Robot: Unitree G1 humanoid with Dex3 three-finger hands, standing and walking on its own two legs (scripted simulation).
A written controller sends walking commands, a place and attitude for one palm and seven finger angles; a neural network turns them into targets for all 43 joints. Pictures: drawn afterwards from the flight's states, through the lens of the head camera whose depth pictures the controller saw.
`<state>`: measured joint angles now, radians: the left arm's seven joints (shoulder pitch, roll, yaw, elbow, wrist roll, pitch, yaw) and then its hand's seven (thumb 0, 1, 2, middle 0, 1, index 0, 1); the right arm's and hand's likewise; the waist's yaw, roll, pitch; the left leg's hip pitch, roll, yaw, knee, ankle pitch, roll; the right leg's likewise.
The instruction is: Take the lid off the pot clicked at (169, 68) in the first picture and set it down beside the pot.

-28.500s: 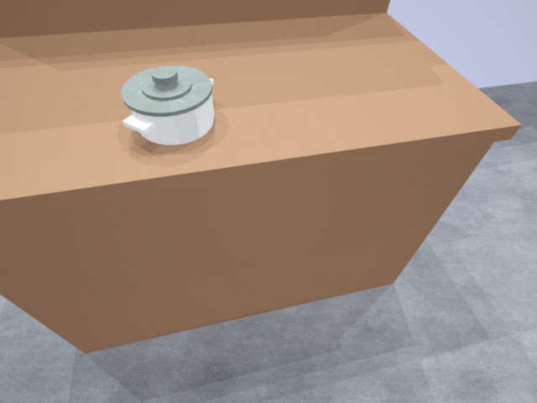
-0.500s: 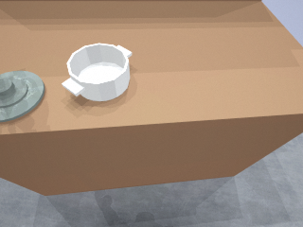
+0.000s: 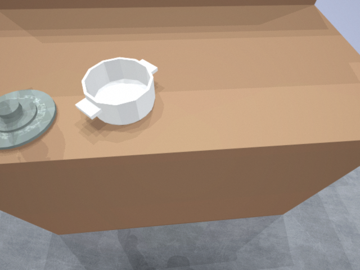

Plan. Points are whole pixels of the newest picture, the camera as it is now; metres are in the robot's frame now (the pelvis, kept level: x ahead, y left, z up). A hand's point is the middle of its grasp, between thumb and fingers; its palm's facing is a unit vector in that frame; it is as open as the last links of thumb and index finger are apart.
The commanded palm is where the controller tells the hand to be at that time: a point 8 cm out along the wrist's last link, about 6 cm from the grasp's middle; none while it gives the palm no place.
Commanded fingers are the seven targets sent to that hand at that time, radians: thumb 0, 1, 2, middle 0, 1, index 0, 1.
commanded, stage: draw the hand back to the body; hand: left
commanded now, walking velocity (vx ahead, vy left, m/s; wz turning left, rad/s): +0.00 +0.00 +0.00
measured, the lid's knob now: (8, 108) +0.46 +0.35 +0.10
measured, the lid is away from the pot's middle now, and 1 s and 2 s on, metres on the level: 0.24 0.24 0.24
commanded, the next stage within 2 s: none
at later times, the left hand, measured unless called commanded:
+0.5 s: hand out of the picture +0.42 +0.33 +0.25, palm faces -0.08 -0.19 -0.98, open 11.0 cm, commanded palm +0.37 +0.34 +0.31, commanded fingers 0.00 -0.10 0.82 -0.43 -0.70 -0.43 -0.70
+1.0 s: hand out of the picture +0.35 +0.27 +0.31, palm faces +0.54 -0.82 -0.18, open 9.9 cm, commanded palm +0.29 +0.30 +0.30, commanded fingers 0.00 0.45 0.87 -0.30 -0.48 -0.30 -0.48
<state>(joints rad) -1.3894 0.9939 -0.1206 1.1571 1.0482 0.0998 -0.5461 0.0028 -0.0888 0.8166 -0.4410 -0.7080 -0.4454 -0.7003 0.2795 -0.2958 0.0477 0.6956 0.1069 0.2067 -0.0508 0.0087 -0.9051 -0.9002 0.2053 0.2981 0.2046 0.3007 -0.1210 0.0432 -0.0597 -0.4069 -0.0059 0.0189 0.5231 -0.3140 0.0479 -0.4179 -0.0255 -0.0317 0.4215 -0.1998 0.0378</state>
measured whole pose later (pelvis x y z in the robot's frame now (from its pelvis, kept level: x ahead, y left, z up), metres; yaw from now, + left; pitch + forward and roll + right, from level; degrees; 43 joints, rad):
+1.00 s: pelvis -0.01 -0.03 +0.01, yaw +0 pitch -1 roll -1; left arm -0.50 0.55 0.45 0.21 -0.06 -0.09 0.07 0.00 0.21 0.84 -0.36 -0.58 -0.37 -0.57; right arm 0.21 -0.27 0.03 0.68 0.04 -0.02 -0.04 0.01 -0.90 -0.90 0.20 0.30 0.20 0.30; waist 0.01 0.05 0.02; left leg -0.10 0.02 0.02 0.39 -0.27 0.00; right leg -0.14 0.01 -0.03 0.34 -0.18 0.00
